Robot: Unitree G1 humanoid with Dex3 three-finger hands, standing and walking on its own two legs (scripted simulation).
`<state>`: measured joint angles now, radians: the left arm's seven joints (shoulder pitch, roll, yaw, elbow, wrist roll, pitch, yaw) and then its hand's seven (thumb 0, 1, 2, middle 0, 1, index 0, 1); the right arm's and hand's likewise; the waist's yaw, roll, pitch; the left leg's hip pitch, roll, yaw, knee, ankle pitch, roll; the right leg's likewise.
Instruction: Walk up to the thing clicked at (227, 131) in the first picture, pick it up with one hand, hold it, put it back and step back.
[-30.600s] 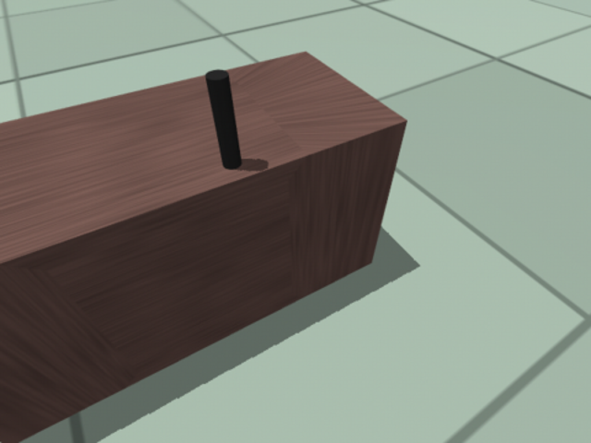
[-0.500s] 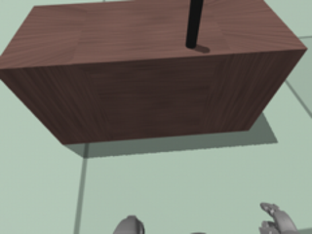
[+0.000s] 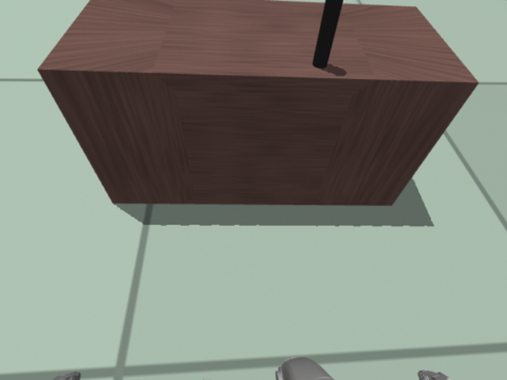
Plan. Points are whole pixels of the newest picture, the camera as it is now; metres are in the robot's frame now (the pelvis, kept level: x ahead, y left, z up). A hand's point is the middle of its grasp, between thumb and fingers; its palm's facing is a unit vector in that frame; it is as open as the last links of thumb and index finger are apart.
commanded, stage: step back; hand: right
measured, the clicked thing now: (327, 28) +1.02 -0.22 +0.05
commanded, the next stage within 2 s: stand in 1.02 s
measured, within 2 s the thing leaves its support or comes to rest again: neither
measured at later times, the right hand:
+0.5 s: hand out of the picture +0.02 -0.26 -0.14, palm faces +0.01 +0.93 -0.38, open 7.4 cm
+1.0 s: hand out of the picture +0.10 -0.27 -0.14, palm faces -0.01 +0.93 -0.37, open 7.4 cm
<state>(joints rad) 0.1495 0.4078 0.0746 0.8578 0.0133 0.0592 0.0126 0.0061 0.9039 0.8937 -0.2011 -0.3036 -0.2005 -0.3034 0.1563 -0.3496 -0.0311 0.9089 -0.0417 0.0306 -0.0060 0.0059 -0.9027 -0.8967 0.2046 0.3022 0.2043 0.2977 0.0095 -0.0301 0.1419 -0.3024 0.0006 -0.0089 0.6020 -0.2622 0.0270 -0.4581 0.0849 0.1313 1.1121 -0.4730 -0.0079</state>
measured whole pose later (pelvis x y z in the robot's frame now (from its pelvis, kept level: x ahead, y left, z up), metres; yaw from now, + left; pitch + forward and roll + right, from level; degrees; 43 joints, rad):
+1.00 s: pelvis +0.01 -0.01 +0.01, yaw +0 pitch -1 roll +0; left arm 0.06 0.35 0.04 1.04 0.01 -0.01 0.00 0.01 0.90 0.89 -0.20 -0.30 -0.20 -0.30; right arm 0.13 -0.34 -0.03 1.06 -0.02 -0.03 -0.01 0.01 -0.91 -0.90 0.20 0.30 0.20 0.30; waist 0.01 -0.02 0.06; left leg -0.22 0.00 -0.01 0.54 -0.29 0.00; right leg -0.18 -0.03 -0.05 0.53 -0.32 0.01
